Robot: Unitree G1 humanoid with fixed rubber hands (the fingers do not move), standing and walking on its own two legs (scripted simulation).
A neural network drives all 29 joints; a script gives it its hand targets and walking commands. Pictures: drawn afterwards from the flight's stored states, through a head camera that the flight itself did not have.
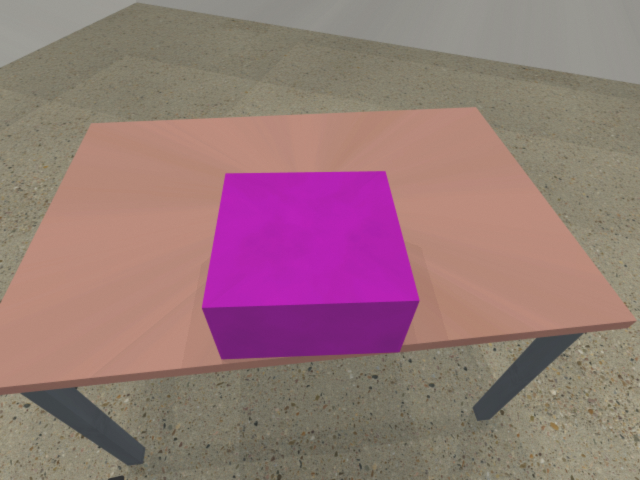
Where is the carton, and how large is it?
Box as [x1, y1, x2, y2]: [202, 171, 419, 358]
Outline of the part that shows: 385,171 225,174 202,304 202,309 221,358 399,351 419,300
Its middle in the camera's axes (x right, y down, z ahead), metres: -0.02 +0.04 +0.67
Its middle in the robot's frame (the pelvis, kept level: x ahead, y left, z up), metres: +0.47 +0.04 -0.05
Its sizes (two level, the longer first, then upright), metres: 0.292 0.281 0.156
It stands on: a table, 0.64 m high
